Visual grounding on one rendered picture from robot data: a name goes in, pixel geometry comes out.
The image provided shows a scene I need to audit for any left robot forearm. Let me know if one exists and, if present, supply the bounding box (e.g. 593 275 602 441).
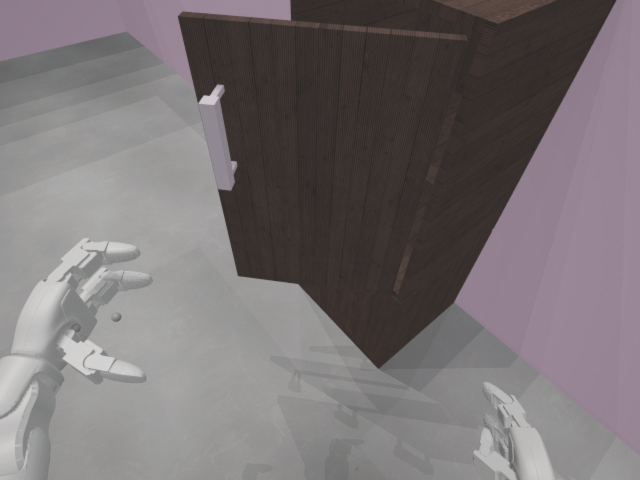
0 354 64 480

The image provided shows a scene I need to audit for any handle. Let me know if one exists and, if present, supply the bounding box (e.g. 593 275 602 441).
198 84 237 191

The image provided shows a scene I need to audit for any robot left hand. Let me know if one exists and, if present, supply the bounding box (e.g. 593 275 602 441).
11 238 153 385

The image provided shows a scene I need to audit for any robot right hand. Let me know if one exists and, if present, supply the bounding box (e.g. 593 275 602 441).
474 382 555 480

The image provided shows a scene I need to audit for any cupboard door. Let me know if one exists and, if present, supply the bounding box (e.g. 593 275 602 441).
178 12 468 296

